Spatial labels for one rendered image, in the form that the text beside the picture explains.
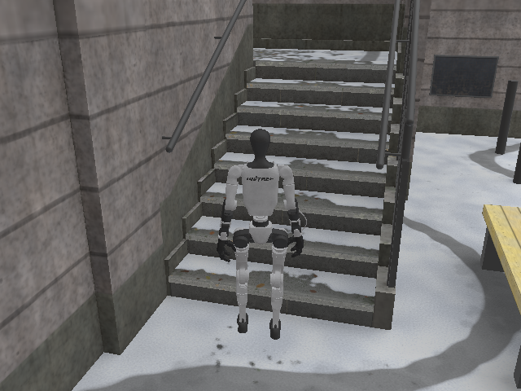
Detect stairs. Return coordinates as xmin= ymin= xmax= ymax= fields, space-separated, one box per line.
xmin=170 ymin=66 xmax=396 ymax=327

